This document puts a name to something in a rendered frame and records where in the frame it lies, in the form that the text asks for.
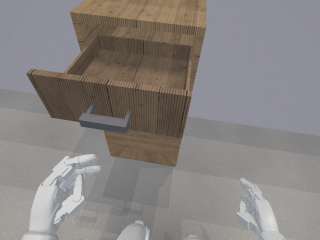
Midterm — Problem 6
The robot right forearm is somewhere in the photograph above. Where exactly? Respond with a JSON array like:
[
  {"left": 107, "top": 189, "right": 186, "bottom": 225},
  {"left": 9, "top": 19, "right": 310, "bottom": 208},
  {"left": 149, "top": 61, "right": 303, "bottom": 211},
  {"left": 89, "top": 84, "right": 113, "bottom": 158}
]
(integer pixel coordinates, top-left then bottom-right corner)
[{"left": 259, "top": 230, "right": 286, "bottom": 240}]

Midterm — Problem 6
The left robot thigh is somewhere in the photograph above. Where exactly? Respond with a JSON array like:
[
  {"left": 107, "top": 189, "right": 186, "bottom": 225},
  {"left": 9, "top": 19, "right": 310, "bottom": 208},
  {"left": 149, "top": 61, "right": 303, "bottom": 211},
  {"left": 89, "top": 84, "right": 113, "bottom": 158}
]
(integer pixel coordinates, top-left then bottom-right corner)
[{"left": 116, "top": 223, "right": 150, "bottom": 240}]

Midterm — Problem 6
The right robot hand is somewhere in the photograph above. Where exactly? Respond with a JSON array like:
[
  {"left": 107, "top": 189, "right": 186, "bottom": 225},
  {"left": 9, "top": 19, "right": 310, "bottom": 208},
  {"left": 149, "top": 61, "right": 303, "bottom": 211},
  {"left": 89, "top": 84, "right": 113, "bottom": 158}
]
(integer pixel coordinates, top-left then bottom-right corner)
[{"left": 237, "top": 178, "right": 279, "bottom": 236}]

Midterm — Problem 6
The drawer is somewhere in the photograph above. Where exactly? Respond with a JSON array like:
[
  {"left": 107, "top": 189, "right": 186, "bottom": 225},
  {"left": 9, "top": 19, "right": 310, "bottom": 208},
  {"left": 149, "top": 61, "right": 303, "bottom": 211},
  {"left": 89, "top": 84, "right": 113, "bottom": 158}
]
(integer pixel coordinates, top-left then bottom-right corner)
[{"left": 26, "top": 34, "right": 193, "bottom": 138}]

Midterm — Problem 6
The cabinet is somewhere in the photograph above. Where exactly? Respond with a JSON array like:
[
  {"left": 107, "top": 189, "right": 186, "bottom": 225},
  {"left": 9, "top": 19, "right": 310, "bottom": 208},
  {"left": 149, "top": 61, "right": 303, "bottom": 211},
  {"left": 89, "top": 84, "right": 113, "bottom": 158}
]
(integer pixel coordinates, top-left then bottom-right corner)
[{"left": 70, "top": 0, "right": 207, "bottom": 167}]

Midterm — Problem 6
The handle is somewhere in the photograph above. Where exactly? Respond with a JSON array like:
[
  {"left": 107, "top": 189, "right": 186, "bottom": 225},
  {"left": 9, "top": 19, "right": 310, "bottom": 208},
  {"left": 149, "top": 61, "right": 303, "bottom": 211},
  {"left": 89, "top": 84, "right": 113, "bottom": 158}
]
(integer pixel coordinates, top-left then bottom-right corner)
[{"left": 78, "top": 104, "right": 132, "bottom": 134}]

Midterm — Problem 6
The left robot hand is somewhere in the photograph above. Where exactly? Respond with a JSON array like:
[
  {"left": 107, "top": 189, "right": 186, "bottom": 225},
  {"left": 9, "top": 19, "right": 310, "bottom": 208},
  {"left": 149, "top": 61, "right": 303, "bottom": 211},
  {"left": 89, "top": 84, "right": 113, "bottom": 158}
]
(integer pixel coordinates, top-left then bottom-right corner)
[{"left": 29, "top": 154, "right": 102, "bottom": 234}]

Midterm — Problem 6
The left robot shin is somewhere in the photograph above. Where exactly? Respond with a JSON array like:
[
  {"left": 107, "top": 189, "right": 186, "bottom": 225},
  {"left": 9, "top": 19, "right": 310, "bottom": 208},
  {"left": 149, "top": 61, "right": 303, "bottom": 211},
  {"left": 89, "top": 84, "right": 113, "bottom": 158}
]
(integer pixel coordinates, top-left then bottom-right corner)
[{"left": 135, "top": 220, "right": 144, "bottom": 225}]

